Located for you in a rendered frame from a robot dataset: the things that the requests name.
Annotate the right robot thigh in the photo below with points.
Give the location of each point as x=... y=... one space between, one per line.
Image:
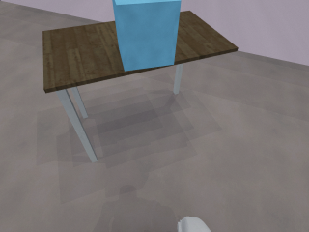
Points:
x=192 y=224

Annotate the carton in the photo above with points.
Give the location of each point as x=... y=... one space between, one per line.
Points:
x=147 y=32

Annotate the table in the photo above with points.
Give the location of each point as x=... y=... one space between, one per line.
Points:
x=85 y=54

